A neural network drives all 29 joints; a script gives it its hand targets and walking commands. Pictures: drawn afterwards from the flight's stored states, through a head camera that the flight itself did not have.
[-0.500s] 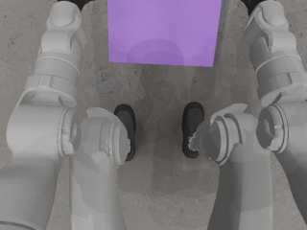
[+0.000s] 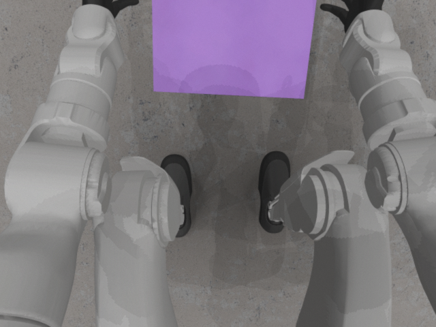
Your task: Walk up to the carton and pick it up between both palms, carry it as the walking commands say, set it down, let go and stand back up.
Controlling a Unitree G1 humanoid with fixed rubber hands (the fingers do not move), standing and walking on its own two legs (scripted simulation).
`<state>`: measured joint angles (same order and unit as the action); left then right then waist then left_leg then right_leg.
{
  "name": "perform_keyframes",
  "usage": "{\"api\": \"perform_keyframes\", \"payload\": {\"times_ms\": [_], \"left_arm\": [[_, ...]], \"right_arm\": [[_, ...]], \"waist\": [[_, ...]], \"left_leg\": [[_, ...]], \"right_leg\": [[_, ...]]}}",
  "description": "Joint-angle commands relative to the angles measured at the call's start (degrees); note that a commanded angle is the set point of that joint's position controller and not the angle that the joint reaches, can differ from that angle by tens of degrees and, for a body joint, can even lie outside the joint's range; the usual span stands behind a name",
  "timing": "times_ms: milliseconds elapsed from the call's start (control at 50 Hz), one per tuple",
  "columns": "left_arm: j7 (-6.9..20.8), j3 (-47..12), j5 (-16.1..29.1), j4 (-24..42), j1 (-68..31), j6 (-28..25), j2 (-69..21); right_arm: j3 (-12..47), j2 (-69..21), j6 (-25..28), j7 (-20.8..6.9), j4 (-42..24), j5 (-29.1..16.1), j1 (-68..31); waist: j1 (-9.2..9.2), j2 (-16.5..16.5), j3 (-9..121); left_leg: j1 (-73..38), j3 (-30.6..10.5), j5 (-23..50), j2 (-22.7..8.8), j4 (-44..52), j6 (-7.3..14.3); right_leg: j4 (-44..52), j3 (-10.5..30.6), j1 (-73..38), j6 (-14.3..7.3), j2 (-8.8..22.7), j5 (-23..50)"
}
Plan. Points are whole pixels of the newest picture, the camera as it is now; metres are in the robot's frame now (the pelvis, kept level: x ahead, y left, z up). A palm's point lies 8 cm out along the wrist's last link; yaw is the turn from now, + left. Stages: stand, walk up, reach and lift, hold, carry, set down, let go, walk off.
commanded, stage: reach and lift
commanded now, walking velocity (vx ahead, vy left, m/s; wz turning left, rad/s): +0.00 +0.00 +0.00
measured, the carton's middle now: (227, 29) +0.52 +0.01 -0.26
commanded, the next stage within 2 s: none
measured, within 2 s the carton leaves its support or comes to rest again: leaves its support in 1.14 s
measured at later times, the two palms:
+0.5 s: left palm out of the picture +0.53 +0.16 -0.18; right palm (334, 8) +0.53 -0.14 -0.18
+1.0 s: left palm out of the picture +0.54 +0.16 -0.18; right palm (334, 3) +0.54 -0.14 -0.18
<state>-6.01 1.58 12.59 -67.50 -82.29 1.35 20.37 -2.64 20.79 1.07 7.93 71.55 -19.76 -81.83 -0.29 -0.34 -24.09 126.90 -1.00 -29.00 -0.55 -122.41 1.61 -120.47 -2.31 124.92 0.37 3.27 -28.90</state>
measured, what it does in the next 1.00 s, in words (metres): stands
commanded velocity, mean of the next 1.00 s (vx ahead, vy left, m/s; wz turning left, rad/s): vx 0.00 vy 0.00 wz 0.00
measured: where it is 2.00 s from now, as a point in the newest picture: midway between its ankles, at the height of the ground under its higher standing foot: (225, 207)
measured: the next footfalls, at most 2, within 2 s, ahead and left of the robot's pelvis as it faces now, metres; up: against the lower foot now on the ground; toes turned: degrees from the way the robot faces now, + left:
none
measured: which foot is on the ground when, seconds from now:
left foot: down 0.00-1.00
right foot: down 0.00-1.00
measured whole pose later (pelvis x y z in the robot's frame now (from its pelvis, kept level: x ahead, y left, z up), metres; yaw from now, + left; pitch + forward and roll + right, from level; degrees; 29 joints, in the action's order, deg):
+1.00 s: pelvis +0.00 +0.00 -0.01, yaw +1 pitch +33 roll -4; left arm -5.6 -0.5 8.7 -69.7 -87.0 3.4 17.4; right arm -10.0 15.3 -2.5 8.1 71.0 -10.5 -84.9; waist -0.3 -0.2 -23.4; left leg 128.2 -1.6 -28.7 0.7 -123.3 1.6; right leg -121.5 -2.3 125.6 0.4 3.0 -29.4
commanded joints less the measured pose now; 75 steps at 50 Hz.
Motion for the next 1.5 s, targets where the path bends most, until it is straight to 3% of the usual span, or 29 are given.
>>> {"api": "perform_keyframes", "payload": {"times_ms": [0,20,40,80,180,200,240,280,340,400,420,500,580,660,800,880,980,1040,1100,1120,1140,1180,1200,1220,1260,1320,1340,1400,1480], "left_arm": [[1.18,-7.65,2.70,5.22,-19.72,-3.13,0.06],[0.99,-7.71,1.59,6.12,-20.02,-3.46,-0.76],[0.92,-7.66,2.52,7.00,-20.80,-3.41,-1.15],[1.07,-9.37,3.46,8.29,-23.24,-3.68,-3.03],[0.95,-8.54,3.00,5.94,-22.41,-3.33,-4.39],[0.50,-7.36,2.35,4.75,-20.68,-3.39,-3.54],[0.43,-7.99,2.59,4.89,-22.08,-3.54,-5.16],[0.53,-8.41,2.39,4.15,-21.06,-3.48,-6.52],[0.25,-7.48,0.35,2.34,-19.26,-3.44,-7.48],[0.78,-7.99,1.14,3.75,-21.38,-3.87,-10.73],[0.85,-8.39,0.66,1.92,-20.92,-3.57,-11.65],[3.51,-9.75,0.28,3.42,-25.54,-3.06,-21.70],[9.05,-11.71,-1.36,3.70,-30.07,-1.08,-42.28],[12.06,-8.37,-6.19,3.23,-27.01,1.19,-47.69],[15.13,-7.81,-5.71,6.79,-26.27,3.13,-56.56],[15.40,-5.90,-6.55,6.31,-24.98,3.51,-58.20],[14.97,-10.67,-2.34,15.19,-30.05,3.33,-60.63],[14.81,-11.81,-1.61,15.71,-28.74,3.85,-61.98],[14.29,-16.00,1.46,25.58,-34.19,3.30,-63.12],[14.26,-15.22,0.89,23.94,-34.70,3.62,-62.55],[14.02,-15.01,0.86,23.09,-32.84,4.03,-64.84],[14.39,-18.60,2.34,32.53,-37.03,4.17,-64.34],[14.13,-18.14,1.82,29.96,-36.64,4.62,-64.24],[14.12,-17.92,1.32,31.56,-36.87,4.91,-65.08],[14.45,-17.34,1.29,32.51,-39.74,5.26,-62.64],[14.88,-19.10,1.83,37.07,-42.38,5.96,-64.68],[15.05,-18.93,1.74,37.10,-43.85,6.30,-65.01],[16.34,-15.03,-0.39,33.14,-44.30,7.60,-65.62],[16.57,-14.94,0.87,35.65,-46.99,8.44,-65.85]], "right_arm": [[1.37,-3.85,2.95,-1.01,-6.22,0.63,-14.14],[1.95,-5.78,2.76,-1.13,-5.40,0.80,-13.69],[1.40,-5.06,3.10,-1.01,-5.67,1.60,-14.49],[1.36,-5.83,3.34,-0.72,-7.25,0.93,-15.78],[-1.39,-5.65,3.60,0.13,-3.63,4.82,-13.98],[-2.24,-5.03,3.74,0.79,-2.90,4.56,-12.63],[-1.68,-6.75,4.23,0.90,-5.38,4.91,-15.20],[-1.60,-6.80,4.20,0.75,-4.74,4.89,-14.33],[-0.82,-9.99,3.99,0.22,-3.01,4.19,-15.05],[0.55,-11.89,4.33,0.05,-6.03,4.35,-16.86],[0.16,-13.63,4.26,-0.25,-5.00,3.43,-16.78],[2.23,-23.82,3.57,-2.91,-6.23,3.93,-20.78],[4.18,-40.10,2.24,-7.85,-9.06,6.21,-27.84],[2.10,-47.18,-0.10,-11.37,-9.41,8.67,-28.64],[1.89,-53.86,-2.19,-14.94,-13.60,9.30,-30.71],[1.73,-56.43,-2.84,-15.76,-13.76,9.61,-30.74],[5.61,-58.36,-2.35,-14.54,-22.53,6.85,-34.73],[6.04,-59.93,-3.04,-14.41,-23.39,6.50,-33.77],[8.00,-62.98,-3.87,-13.64,-25.97,5.10,-32.69],[8.31,-62.76,-4.02,-13.68,-25.61,4.69,-34.34],[7.81,-62.40,-4.40,-13.32,-25.87,5.68,-33.31],[9.02,-65.02,-5.43,-12.91,-28.73,5.21,-32.52],[8.16,-65.51,-5.68,-12.87,-27.08,5.64,-32.02],[8.88,-65.67,-5.89,-12.83,-28.32,5.17,-33.65],[6.93,-67.19,-7.66,-12.78,-24.64,6.59,-30.98],[7.06,-69.31,-9.28,-13.23,-27.18,6.85,-31.36],[6.18,-69.78,-9.62,-13.14,-28.03,7.68,-32.42],[3.20,-72.32,-11.95,-14.56,-23.25,11.21,-30.55],[3.58,-74.38,-14.26,-15.73,-25.92,12.72,-31.41]], "waist": [[4.94,-3.29,68.57],[4.05,-4.32,69.37],[4.87,-2.14,70.05],[5.71,-5.18,71.08],[7.79,-4.32,70.10],[6.47,-6.06,69.51],[6.63,-3.93,70.92],[7.26,-5.24,69.01],[4.31,-4.05,66.90],[5.73,-2.37,68.38],[5.02,-4.86,68.52],[4.82,-3.65,67.33],[5.69,-4.82,64.66],[3.29,-5.48,58.77],[4.23,-5.35,62.15],[2.90,-4.53,62.47],[3.27,-4.32,77.95],[4.75,-4.84,82.78],[6.78,-4.62,95.73],[5.21,-5.40,94.18],[7.13,-5.53,95.67],[7.47,-5.91,105.77],[7.74,-6.37,104.08],[6.05,-8.10,106.84],[7.24,-5.68,105.78],[7.74,-7.98,111.41],[9.33,-7.28,112.46],[7.93,-5.73,102.68],[7.81,-3.42,107.58]], "left_leg": [[-31.51,-1.98,13.13,1.22,8.82,-2.51],[-32.63,-1.98,14.42,1.69,8.59,-2.72],[-31.34,-2.06,14.22,1.74,8.50,-2.66],[-33.31,-1.79,14.21,1.70,8.77,-3.13],[-32.56,-1.81,13.53,2.67,8.20,-3.18],[-32.92,-1.08,13.51,3.02,8.56,-3.43],[-33.51,-1.65,15.43,3.34,8.67,-3.27],[-33.25,-2.32,14.57,3.14,8.61,-3.29],[-30.77,-1.23,13.52,3.71,9.74,-3.14],[-30.51,-1.73,15.56,3.81,9.33,-2.65],[-31.79,-1.61,13.77,3.70,10.19,-2.81],[-30.82,-1.89,12.34,4.23,9.76,-2.55],[-29.02,-1.06,11.28,5.50,8.17,-2.62],[-26.64,-0.38,9.73,6.04,9.23,-1.68],[-27.43,0.01,11.09,6.34,7.72,-1.03],[-27.31,-0.12,12.73,6.69,8.32,-0.65],[-32.58,1.12,17.95,7.37,6.49,-1.32],[-37.15,0.95,20.05,7.13,6.36,-1.45],[-43.33,1.71,23.24,7.17,5.26,-1.96],[-41.83,2.42,21.28,7.39,6.29,-1.91],[-43.68,2.54,20.58,7.49,5.75,-1.97],[-46.46,3.28,23.65,7.82,5.36,-2.45],[-46.18,3.32,22.00,7.51,6.36,-2.48],[-48.21,4.30,22.77,7.87,5.95,-2.83],[-45.51,4.69,17.44,7.26,6.78,-2.55],[-47.85,5.32,18.31,7.51,6.85,-2.83],[-48.56,5.32,16.23,7.65,7.36,-2.80],[-41.23,5.66,8.81,7.36,9.49,-2.48],[-42.29,5.71,9.49,7.84,9.76,-1.97]], "right_leg": [[5.70,1.03,-22.35,0.68,-5.72,12.68],[5.46,1.24,-22.30,0.31,-5.96,13.76],[5.28,1.08,-23.75,0.44,-5.77,14.46],[5.33,1.14,-23.84,0.03,-5.70,14.61],[6.17,0.87,-24.29,0.11,-6.00,13.46],[6.51,1.08,-24.69,0.22,-6.20,13.25],[6.01,0.68,-26.36,0.33,-6.46,15.04],[5.77,1.00,-22.99,0.11,-6.43,14.43],[6.36,0.77,-23.87,0.71,-7.02,13.76],[5.97,1.10,-24.80,0.60,-7.33,15.99],[6.32,1.02,-25.54,0.22,-7.59,14.74],[6.11,1.47,-23.91,0.11,-8.11,12.96],[5.37,0.93,-21.34,-0.77,-9.09,10.99],[5.08,-0.36,-17.91,-0.52,-9.73,8.50],[3.74,-0.61,-18.11,-1.07,-9.74,9.24],[3.53,-0.87,-17.32,-1.10,-10.03,10.25],[2.82,-0.88,-27.06,-0.98,-10.42,17.02],[2.93,-1.93,-27.22,-0.82,-10.55,18.24],[2.85,-2.25,-32.91,-1.01,-10.42,21.91],[3.03,-2.54,-32.65,-0.93,-10.62,20.22],[3.36,-2.78,-32.77,-1.08,-10.55,19.09],[3.14,-2.66,-38.12,-1.27,-10.98,22.89],[3.44,-3.33,-37.18,-0.96,-10.92,21.39],[3.56,-3.04,-38.26,-1.26,-10.97,21.61],[5.06,-2.61,-38.79,-1.38,-11.05,17.38],[5.27,-2.55,-40.82,-1.43,-11.25,18.55],[5.96,-3.35,-41.48,-1.21,-11.02,17.15],[7.83,-2.76,-38.29,-1.41,-11.24,10.26],[8.02,-2.86,-41.63,-0.93,-11.41,10.98]]}}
